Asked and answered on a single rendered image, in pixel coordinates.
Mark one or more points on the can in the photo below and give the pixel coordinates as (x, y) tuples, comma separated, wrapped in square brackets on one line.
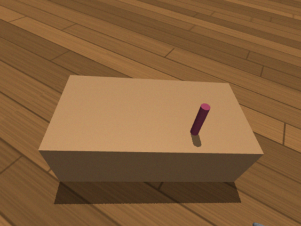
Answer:
[(200, 118)]

